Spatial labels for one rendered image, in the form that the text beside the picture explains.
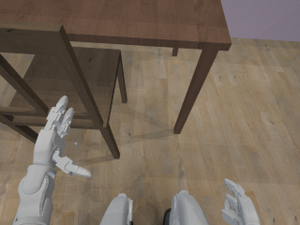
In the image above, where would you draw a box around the robot thigh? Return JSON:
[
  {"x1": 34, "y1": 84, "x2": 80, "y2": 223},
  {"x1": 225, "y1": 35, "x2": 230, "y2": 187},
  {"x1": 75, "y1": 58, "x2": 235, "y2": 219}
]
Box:
[
  {"x1": 171, "y1": 193, "x2": 209, "y2": 225},
  {"x1": 99, "y1": 196, "x2": 133, "y2": 225}
]

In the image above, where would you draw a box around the robot right hand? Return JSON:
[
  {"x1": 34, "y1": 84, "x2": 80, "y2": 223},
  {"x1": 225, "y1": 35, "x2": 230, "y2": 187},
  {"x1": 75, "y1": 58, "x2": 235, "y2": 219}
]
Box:
[{"x1": 221, "y1": 178, "x2": 261, "y2": 225}]

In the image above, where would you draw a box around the robot left hand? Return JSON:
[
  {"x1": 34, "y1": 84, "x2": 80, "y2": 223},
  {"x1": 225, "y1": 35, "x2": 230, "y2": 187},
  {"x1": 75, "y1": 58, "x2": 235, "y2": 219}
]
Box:
[{"x1": 33, "y1": 96, "x2": 92, "y2": 178}]

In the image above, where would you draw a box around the left robot forearm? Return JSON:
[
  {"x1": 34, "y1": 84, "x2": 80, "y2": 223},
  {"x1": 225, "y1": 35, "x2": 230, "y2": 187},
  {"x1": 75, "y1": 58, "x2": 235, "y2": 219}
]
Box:
[{"x1": 12, "y1": 163, "x2": 57, "y2": 225}]

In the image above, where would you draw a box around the chair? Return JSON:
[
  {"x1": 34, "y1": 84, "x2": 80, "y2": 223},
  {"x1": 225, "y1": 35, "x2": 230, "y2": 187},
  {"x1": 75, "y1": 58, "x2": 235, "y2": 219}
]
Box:
[{"x1": 0, "y1": 20, "x2": 128, "y2": 159}]

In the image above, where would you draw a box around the robot left thigh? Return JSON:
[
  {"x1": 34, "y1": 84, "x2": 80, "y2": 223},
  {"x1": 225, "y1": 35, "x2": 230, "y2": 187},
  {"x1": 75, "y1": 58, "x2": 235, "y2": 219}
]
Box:
[{"x1": 99, "y1": 196, "x2": 133, "y2": 225}]

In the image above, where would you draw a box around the table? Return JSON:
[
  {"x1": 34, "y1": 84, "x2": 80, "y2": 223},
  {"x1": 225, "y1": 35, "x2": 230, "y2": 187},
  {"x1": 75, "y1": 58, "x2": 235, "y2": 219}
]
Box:
[{"x1": 0, "y1": 0, "x2": 232, "y2": 134}]

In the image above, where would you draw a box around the robot right thigh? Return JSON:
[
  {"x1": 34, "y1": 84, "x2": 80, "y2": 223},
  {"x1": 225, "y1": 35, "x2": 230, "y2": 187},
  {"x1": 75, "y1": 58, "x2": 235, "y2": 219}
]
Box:
[{"x1": 171, "y1": 193, "x2": 209, "y2": 225}]

